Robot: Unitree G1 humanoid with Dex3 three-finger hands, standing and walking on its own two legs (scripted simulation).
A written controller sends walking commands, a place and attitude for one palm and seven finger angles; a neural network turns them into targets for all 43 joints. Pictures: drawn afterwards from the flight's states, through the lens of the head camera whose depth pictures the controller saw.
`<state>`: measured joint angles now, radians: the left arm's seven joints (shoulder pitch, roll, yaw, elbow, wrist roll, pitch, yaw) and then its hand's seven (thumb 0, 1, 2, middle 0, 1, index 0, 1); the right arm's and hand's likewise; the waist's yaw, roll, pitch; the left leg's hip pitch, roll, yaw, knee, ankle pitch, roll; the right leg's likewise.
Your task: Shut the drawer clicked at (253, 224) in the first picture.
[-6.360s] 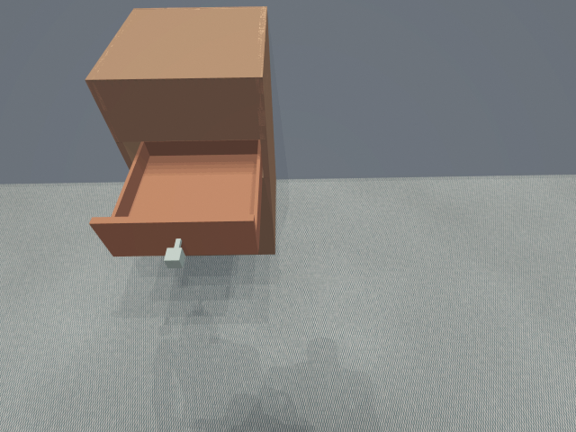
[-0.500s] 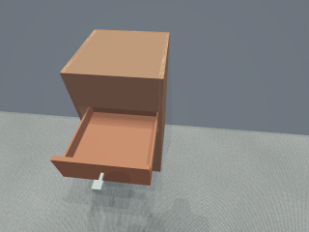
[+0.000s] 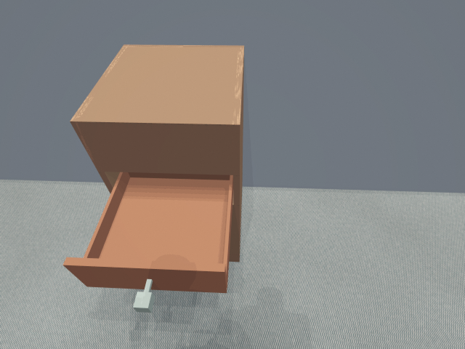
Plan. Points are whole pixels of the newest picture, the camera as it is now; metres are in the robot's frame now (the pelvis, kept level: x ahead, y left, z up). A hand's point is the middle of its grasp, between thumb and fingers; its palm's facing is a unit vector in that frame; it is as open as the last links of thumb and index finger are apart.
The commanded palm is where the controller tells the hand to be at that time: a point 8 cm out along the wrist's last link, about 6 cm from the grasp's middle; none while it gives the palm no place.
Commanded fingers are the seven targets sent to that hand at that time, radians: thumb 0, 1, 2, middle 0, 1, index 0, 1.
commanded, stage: come to a stop and stand still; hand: left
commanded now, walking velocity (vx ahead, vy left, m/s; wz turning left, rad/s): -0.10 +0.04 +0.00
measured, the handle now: (146, 294) +0.28 +0.24 -0.24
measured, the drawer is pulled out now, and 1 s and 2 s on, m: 0.30 0.30 0.30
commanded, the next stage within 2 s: look again from close up in 0.80 s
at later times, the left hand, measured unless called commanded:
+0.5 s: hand out of the picture -0.07 +0.12 -0.17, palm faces +0.03 -0.98 -0.19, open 7.3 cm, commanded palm none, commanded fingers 0.00 0.90 0.90 -0.20 -0.30 -0.20 -0.30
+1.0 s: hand out of the picture -0.07 +0.12 -0.17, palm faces +0.03 -0.99 -0.16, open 7.3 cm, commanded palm none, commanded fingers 0.00 0.90 0.90 -0.20 -0.30 -0.20 -0.30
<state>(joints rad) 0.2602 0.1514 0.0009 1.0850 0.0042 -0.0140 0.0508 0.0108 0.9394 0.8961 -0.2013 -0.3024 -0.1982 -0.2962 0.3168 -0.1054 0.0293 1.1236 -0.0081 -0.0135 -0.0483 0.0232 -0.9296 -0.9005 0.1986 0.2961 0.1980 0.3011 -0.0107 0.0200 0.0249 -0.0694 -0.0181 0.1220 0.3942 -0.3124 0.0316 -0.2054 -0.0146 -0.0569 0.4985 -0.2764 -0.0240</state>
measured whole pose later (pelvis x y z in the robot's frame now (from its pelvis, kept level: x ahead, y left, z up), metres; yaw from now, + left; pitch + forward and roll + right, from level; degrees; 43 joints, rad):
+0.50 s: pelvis -0.05 -0.04 +0.00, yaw +0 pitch -1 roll +1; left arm 0.34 0.13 -0.02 1.11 0.01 0.00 0.03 0.00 0.92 0.90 -0.20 -0.30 -0.20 -0.30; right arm 0.35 -0.13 0.02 1.13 -0.01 0.01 -0.02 0.00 -0.91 -0.90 0.19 0.30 0.19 0.30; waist 0.00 0.01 0.02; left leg -0.13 0.04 0.11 0.38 -0.23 -0.01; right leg -0.22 0.04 -0.08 0.39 -0.16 -0.08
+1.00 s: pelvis -0.05 -0.03 +0.00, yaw +1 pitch +0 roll -1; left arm 0.34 0.09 -0.01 1.11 0.02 -0.02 0.04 0.01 0.92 0.90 -0.20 -0.30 -0.20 -0.30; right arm 0.41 -0.10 0.01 1.09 -0.01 0.02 -0.02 0.00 -0.91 -0.90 0.20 0.30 0.19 0.30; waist -0.03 0.04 0.01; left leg -0.25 0.06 0.05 0.60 -0.37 -0.01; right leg -0.26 0.07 -0.11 0.41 -0.16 -0.08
